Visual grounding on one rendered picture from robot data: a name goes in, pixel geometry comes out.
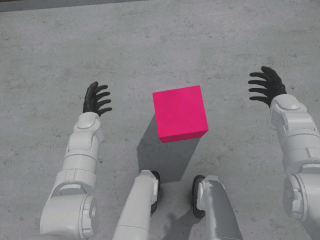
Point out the robot right hand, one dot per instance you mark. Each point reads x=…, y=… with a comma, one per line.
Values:
x=273, y=85

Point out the right robot forearm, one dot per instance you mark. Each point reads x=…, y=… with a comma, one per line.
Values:
x=297, y=134

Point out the robot foot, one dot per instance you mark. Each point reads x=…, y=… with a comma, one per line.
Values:
x=198, y=213
x=154, y=206

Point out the left robot forearm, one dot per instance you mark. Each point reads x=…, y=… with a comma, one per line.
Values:
x=78, y=173

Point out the left robot upper arm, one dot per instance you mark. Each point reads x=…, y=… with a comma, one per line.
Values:
x=69, y=217

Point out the robot right foot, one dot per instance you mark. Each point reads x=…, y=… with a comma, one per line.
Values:
x=198, y=213

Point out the carton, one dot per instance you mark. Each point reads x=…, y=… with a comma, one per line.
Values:
x=180, y=114

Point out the robot left foot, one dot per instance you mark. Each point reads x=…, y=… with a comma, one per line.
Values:
x=154, y=206

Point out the robot left hand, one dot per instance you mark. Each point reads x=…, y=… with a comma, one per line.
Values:
x=91, y=103

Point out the right robot upper arm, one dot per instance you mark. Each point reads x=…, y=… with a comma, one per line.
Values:
x=301, y=201

